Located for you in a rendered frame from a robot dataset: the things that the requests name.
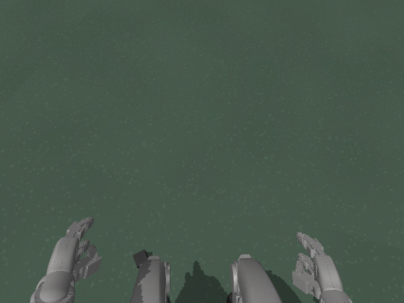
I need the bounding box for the left robot arm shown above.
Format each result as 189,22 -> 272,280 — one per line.
30,271 -> 75,303

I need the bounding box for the right robot arm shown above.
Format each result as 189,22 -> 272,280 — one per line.
319,290 -> 353,303

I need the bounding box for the right robot hand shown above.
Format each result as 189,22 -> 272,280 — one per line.
292,232 -> 344,299

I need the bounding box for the left robot hand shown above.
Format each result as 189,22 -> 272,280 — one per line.
46,217 -> 102,283

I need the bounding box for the cube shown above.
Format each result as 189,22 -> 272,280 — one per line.
133,250 -> 148,268

